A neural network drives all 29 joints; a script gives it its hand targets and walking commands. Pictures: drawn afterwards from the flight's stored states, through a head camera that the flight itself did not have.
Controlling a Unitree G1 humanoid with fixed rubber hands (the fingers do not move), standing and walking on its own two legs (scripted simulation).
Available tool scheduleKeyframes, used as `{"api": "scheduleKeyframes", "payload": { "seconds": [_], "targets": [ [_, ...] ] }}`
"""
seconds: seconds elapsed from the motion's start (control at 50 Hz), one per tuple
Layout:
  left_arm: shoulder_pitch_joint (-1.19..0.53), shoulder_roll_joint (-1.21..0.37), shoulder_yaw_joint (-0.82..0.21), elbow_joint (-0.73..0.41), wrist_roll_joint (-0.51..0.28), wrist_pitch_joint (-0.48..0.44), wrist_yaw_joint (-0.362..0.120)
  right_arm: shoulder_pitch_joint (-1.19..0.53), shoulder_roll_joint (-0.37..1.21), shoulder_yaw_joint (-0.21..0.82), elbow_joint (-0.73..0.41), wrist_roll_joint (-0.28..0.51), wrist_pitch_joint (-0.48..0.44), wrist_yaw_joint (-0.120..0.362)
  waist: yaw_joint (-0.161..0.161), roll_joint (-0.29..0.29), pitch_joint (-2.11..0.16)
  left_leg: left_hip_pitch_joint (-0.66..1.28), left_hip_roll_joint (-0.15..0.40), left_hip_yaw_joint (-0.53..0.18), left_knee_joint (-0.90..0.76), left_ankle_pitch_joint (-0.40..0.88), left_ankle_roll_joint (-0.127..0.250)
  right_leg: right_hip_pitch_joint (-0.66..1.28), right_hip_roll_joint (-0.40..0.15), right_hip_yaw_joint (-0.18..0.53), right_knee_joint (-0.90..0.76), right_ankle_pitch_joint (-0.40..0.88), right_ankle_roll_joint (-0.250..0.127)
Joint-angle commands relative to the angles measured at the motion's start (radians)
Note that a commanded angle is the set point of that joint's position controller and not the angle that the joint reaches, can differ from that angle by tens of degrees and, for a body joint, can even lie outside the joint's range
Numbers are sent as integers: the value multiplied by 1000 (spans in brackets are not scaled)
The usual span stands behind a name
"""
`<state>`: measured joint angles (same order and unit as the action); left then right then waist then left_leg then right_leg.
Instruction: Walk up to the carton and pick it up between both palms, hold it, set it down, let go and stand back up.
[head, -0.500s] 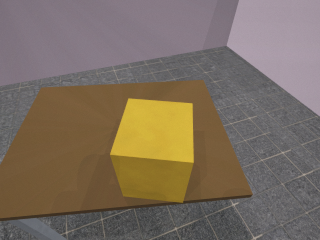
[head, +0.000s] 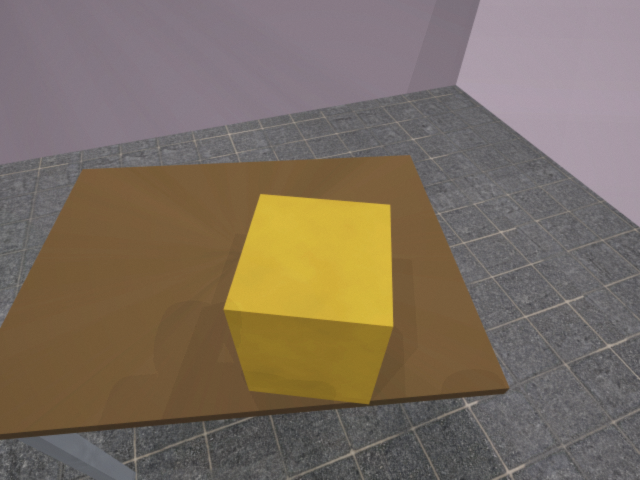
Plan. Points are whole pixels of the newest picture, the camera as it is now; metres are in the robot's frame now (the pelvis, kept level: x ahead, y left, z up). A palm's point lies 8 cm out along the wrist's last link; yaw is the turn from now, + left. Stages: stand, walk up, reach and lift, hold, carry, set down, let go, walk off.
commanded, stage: stand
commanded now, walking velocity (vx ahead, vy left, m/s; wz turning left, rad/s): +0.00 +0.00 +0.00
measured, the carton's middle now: (316, 302) +0.39 +0.01 -0.04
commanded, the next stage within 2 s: none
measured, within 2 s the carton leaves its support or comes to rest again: neither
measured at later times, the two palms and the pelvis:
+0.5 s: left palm out of the picture +0.02 +0.25 -0.13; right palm out of the picture +0.03 -0.26 -0.13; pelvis +0.00 +0.00 +0.00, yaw +0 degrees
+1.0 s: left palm out of the picture +0.02 +0.25 -0.13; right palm out of the picture +0.03 -0.25 -0.13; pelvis +0.01 +0.00 +0.00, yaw +0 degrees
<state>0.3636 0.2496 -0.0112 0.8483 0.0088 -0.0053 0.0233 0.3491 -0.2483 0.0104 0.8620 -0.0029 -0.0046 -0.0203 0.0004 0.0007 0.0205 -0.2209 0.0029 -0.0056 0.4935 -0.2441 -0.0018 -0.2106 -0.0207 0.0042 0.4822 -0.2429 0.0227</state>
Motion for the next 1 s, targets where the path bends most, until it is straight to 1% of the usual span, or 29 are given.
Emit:
{"api": "scheduleKeyframes", "payload": {
  "seconds": [0.0,0.98],
  "targets": [
    [44,124,32,-39,-1,-13,8,38,-129,-36,-48,-1,-14,-7,1,4,46,-40,83,-96,-126,20,21,-16,-65,75,-90,46,-31],
    [38,102,30,54,-5,-10,15,44,-103,-31,37,0,-12,-18,1,1,54,-7,82,-88,-132,69,12,-2,-69,74,-118,70,-31]
  ]
}}
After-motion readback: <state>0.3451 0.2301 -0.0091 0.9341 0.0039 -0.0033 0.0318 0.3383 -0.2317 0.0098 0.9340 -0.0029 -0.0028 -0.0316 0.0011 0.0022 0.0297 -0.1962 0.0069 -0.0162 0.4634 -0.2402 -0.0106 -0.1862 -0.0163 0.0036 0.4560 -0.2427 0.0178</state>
